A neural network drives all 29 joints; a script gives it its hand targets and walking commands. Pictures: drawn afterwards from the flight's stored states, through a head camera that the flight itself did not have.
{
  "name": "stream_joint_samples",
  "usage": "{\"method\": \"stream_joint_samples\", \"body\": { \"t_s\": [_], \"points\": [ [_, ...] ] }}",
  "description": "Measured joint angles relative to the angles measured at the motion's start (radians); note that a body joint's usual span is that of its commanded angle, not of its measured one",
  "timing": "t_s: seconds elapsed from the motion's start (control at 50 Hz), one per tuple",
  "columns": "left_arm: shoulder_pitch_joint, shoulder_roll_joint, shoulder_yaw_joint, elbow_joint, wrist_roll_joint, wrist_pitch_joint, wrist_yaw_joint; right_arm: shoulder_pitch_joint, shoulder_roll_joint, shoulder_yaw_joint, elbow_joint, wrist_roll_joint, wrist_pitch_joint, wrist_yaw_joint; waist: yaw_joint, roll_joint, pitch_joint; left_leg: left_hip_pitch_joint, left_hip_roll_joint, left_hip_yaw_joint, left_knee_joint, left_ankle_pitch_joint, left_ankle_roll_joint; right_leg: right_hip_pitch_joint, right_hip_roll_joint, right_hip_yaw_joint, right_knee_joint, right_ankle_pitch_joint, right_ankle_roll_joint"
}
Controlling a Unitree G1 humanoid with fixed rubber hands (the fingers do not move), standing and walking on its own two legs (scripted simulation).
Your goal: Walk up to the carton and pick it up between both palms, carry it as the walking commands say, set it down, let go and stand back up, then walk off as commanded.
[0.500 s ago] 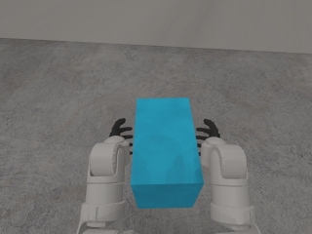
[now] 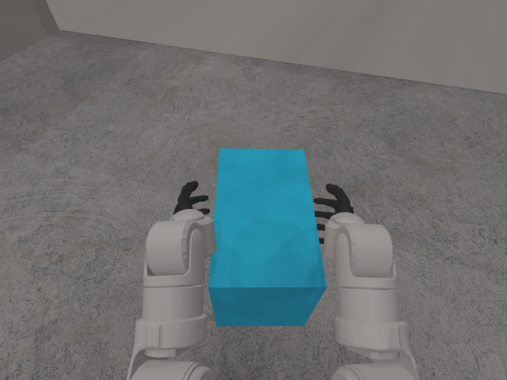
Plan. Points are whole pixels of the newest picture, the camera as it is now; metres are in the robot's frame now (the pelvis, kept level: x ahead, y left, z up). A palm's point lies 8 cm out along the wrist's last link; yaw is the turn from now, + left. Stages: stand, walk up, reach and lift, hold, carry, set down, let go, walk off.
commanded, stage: carry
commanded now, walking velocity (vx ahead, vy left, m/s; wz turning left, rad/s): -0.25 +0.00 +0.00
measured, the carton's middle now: (261, 236) +0.36 +0.03 +0.01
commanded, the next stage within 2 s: none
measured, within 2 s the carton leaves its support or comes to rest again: neither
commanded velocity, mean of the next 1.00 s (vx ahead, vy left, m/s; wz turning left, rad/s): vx -0.25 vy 0.00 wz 0.00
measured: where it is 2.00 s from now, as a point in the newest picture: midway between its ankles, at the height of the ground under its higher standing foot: outside the picture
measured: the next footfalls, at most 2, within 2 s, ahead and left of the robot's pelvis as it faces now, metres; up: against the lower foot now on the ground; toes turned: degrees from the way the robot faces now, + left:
left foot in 0.36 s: -0.17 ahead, +0.12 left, +0.00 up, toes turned +5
right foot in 0.74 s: -0.32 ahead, -0.13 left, +0.00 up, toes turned -5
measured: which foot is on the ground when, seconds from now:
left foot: down 0.00-0.02, up 0.04-0.34, down 0.36-0.76, up 0.78-1.00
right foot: down 0.00-0.36, up 0.38-0.72, down 0.74-1.00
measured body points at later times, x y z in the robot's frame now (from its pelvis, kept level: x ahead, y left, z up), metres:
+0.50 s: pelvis -0.23 +0.01 +0.01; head -0.21 +0.04 +0.46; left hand +0.08 +0.16 +0.07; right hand +0.10 -0.07 +0.08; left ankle -0.21 +0.12 -0.73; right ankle -0.17 -0.12 -0.66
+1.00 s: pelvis -0.45 -0.01 +0.01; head -0.43 -0.02 +0.45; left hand -0.11 +0.09 +0.09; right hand -0.13 -0.15 +0.08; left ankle -0.47 +0.12 -0.68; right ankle -0.36 -0.12 -0.73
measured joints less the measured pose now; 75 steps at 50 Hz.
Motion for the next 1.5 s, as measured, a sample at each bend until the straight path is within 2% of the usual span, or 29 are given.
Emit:
{"method": "stream_joint_samples", "body": {
  "t_s": [0.04, 0.1, 0.16, 0.22, 0.28, 0.32, 0.38, 0.4, 0.44, 0.52, 0.62, 0.68, 0.74, 0.76, 0.78, 0.82, 0.88, 0.92, 0.98, 1.04, 1.08, 1.12, 1.18, 1.22, 1.26, 1.36, 1.46, 1.48, 1.5],
  "points": [
    [0.009, 0.001, -0.01, 0.023, 0.009, -0.018, -0.024, 0.019, -0.008, 0.003, -0.009, 0.009, -0.002, -0.006, -0.015, 0.037, 0.01, -0.03, 0.016, -0.005, 0.031, -0.054, -0.015, -0.01, 0.016, -0.009, -0.038, 0.107, -0.032],
    [0.035, 0.011, -0.032, 0.047, 0.016, -0.012, -0.088, 0.074, -0.029, 0.016, -0.025, 0.047, 0.01, -0.031, -0.058, 0.009, 0.023, -0.097, -0.037, -0.017, 0.341, -0.34, -0.021, -0.042, -0.018, 0.0, -0.026, 0.134, -0.058],
    [0.057, 0.02, -0.039, 0.037, 0.043, -0.01, -0.144, 0.081, -0.032, 0.029, -0.037, 0.098, 0.023, -0.088, -0.098, -0.003, 0.038, -0.1, -0.062, -0.029, 0.587, -0.365, -0.036, -0.061, -0.035, 0.012, -0.049, 0.185, -0.06],
    [0.052, 0.018, -0.026, 0.021, 0.062, -0.021, -0.146, 0.053, -0.022, 0.041, -0.04, 0.122, 0.023, -0.141, -0.125, -0.011, 0.04, -0.022, -0.058, -0.019, 0.576, -0.391, -0.051, -0.101, -0.042, 0.019, -0.057, 0.234, -0.061],
    [0.026, 0.009, 0.001, 0.03, 0.076, -0.028, -0.133, 0.017, -0.008, 0.033, -0.022, 0.123, 0.02, -0.167, -0.135, -0.024, 0.027, 0.088, -0.054, -0.004, 0.418, -0.44, -0.046, -0.15, -0.048, 0.015, -0.068, 0.284, -0.059],
    [0.012, 0.003, 0.019, 0.038, 0.087, -0.03, -0.137, -0.003, -0.001, 0.016, -0.005, 0.113, 0.015, -0.161, -0.131, -0.038, 0.015, 0.165, -0.057, 0.006, 0.271, -0.438, -0.034, -0.183, -0.053, 0.009, -0.079, 0.322, -0.055],
    [0.012, 0.004, 0.029, 0.044, 0.092, -0.035, -0.129, -0.014, 0.005, 0.008, 0.031, 0.095, -0.005, -0.136, -0.117, -0.085, 0.012, 0.235, -0.078, 0.034, 0.067, -0.284, 0.007, -0.226, -0.077, 0.012, -0.087, 0.374, -0.041],
    [0.028, 0.01, 0.023, 0.04, 0.084, -0.033, -0.122, -0.008, 0.003, 0.015, 0.047, 0.09, -0.011, -0.123, -0.106, -0.096, 0.014, 0.221, -0.082, 0.035, 0.07, -0.261, 0.018, -0.241, -0.079, 0.018, -0.062, 0.293, -0.027],
    [0.059, 0.021, 0.012, 0.03, 0.06, -0.022, -0.105, 0.004, -0.001, 0.027, 0.065, 0.09, -0.008, -0.1, -0.082, -0.077, 0.02, 0.196, -0.058, 0.024, 0.079, -0.239, 0.026, -0.3, -0.043, 0.04, 0.146, 0.085, -0.007],
    [0.063, 0.024, -0.003, 0.017, 0.011, 0.009, -0.039, 0.02, -0.008, 0.025, 0.063, 0.068, 0.006, -0.049, -0.031, -0.059, 0.028, 0.164, -0.025, -0.004, 0.045, -0.17, 0.019, -0.334, 0.0, 0.069, 0.491, 0.036, 0.007],
    [0.018, 0.008, -0.006, 0.005, -0.011, 0.016, 0.024, -0.004, 0.001, -0.01, 0.046, 0.021, -0.002, -0.008, 0.006, -0.039, 0.007, 0.088, -0.01, -0.009, 0.018, -0.085, 0.019, -0.205, -0.005, 0.049, 0.378, -0.049, 0.024],
    [-0.001, 0.0, 0.006, 0.014, -0.004, 0.009, 0.019, -0.008, 0.003, -0.014, 0.037, 0.003, -0.003, 0.004, 0.002, -0.018, -0.012, 0.035, -0.003, -0.005, 0.002, -0.033, 0.014, -0.105, 0.001, 0.029, 0.208, -0.078, 0.013],
    [-0.01, -0.004, 0.013, 0.03, 0.007, 0.0, 0.0, -0.001, 0.0, -0.008, 0.023, 0.001, 0.003, -0.004, -0.01, 0.001, -0.023, -0.017, 0.001, 0.006, -0.001, 0.018, 0.003, 0.003, 0.002, 0.004, -0.038, 0.051, -0.006],
    [-0.005, -0.003, 0.006, 0.044, 0.013, -0.012, -0.015, 0.009, -0.004, -0.006, 0.02, 0.006, 0.0, -0.011, -0.017, 0.025, -0.016, -0.029, 0.011, -0.002, 0.009, -0.004, -0.005, -0.009, 0.014, 0.002, -0.045, 0.098, -0.021],
    [0.003, -0.001, -0.004, 0.061, 0.018, -0.019, -0.03, 0.028, -0.011, 0.0, 0.013, 0.016, 0.002, -0.018, -0.027, 0.028, -0.011, -0.046, 0.007, -0.001, 0.052, -0.112, -0.014, -0.027, 0.012, 0.006, -0.03, 0.115, -0.036],
    [0.019, 0.005, -0.022, 0.08, 0.021, -0.015, -0.065, 0.063, -0.024, 0.007, 0.001, 0.045, 0.013, -0.04, -0.057, 0.009, 0.003, -0.093, -0.027, -0.01, 0.261, -0.306, -0.019, -0.044, -0.011, 0.012, -0.024, 0.131, -0.052],
    [0.039, 0.013, -0.029, 0.072, 0.044, -0.011, -0.111, 0.071, -0.028, 0.022, -0.008, 0.097, 0.026, -0.098, -0.097, -0.001, 0.024, -0.112, -0.059, -0.03, 0.545, -0.352, -0.031, -0.056, -0.03, 0.024, -0.052, 0.18, -0.056],
    [0.039, 0.013, -0.021, 0.061, 0.056, -0.017, -0.114, 0.053, -0.022, 0.031, -0.008, 0.118, 0.027, -0.138, -0.116, -0.005, 0.032, -0.075, -0.06, -0.03, 0.594, -0.361, -0.045, -0.078, -0.035, 0.032, -0.06, 0.214, -0.056],
    [0.018, 0.006, 0.012, 0.054, 0.072, -0.027, -0.123, 0.017, -0.008, 0.026, -0.002, 0.123, 0.023, -0.169, -0.13, -0.015, 0.029, 0.024, -0.054, -0.016, 0.491, -0.407, -0.049, -0.123, -0.042, 0.034, -0.068, 0.261, -0.055],
    [-0.001, -0.001, 0.034, 0.053, 0.087, -0.036, -0.134, -0.009, 0.001, 0.01, 0.004, 0.11, 0.016, -0.166, -0.128, -0.033, 0.016, 0.137, -0.056, 0.001, 0.297, -0.432, -0.035, -0.173, -0.05, 0.027, -0.082, 0.314, -0.05],
    [-0.005, -0.003, 0.039, 0.053, 0.093, -0.038, -0.134, -0.021, 0.006, 0.0, 0.015, 0.098, 0.009, -0.153, -0.123, -0.043, 0.008, 0.224, -0.055, 0.022, 0.109, -0.355, -0.025, -0.207, -0.053, 0.019, -0.09, 0.35, -0.043],
    [0.01, 0.003, 0.035, 0.047, 0.087, -0.042, -0.125, -0.016, 0.006, 0.008, 0.038, 0.088, -0.01, -0.131, -0.109, -0.092, 0.018, 0.222, -0.082, 0.037, 0.053, -0.248, 0.005, -0.231, -0.078, 0.032, -0.079, 0.332, -0.028],
    [0.056, 0.02, 0.015, 0.025, 0.053, -0.024, -0.097, 0.005, -0.002, 0.026, 0.058, 0.09, -0.005, -0.097, -0.074, -0.071, 0.03, 0.187, -0.053, 0.021, 0.057, -0.213, 0.026, -0.307, -0.03, 0.056, 0.205, 0.062, -0.005],
    [0.063, 0.023, 0.008, 0.015, 0.026, -0.007, -0.066, 0.016, -0.006, 0.028, 0.056, 0.083, 0.003, -0.069, -0.048, -0.063, 0.033, 0.172, -0.035, 0.006, 0.038, -0.179, 0.025, -0.334, -0.003, 0.07, 0.405, 0.039, 0.001],
    [0.054, 0.021, 0.0, 0.007, 0.006, 0.005, -0.029, 0.016, -0.006, 0.018, 0.052, 0.064, 0.005, -0.04, -0.024, -0.059, 0.031, 0.151, -0.026, -0.004, 0.019, -0.14, 0.022, -0.32, 0.004, 0.072, 0.489, 0.029, 0.011],
    [0.011, 0.005, -0.002, 0.002, -0.01, 0.011, 0.026, -0.004, 0.001, -0.011, 0.039, 0.019, -0.003, -0.004, 0.003, -0.038, -0.001, 0.07, -0.014, -0.011, -0.005, -0.056, 0.021, -0.186, -0.002, 0.053, 0.348, -0.054, 0.022],
    [-0.015, -0.005, 0.014, 0.038, 0.014, 0.001, -0.003, 0.003, -0.001, -0.009, 0.023, 0.01, 0.008, -0.013, -0.025, -0.006, -0.04, -0.016, -0.02, -0.023, -0.036, 0.039, 0.006, 0.017, 0.01, 0.007, -0.023, -0.03, -0.004],
    [-0.013, -0.006, 0.01, 0.048, 0.019, -0.007, -0.014, 0.008, -0.004, -0.009, 0.02, 0.015, 0.008, -0.021, -0.031, 0.017, -0.038, -0.032, -0.012, -0.031, -0.025, 0.039, 0.0, 0.026, 0.019, -0.003, -0.072, 0.053, -0.015],
    [-0.005, -0.004, 0.0, 0.066, 0.028, -0.017, -0.033, 0.025, -0.01, -0.003, 0.017, 0.024, 0.008, -0.03, -0.039, 0.028, -0.033, -0.05, -0.015, -0.035, 0.016, -0.054, -0.013, 0.014, 0.019, -0.006, -0.066, 0.092, -0.029]
  ]
}}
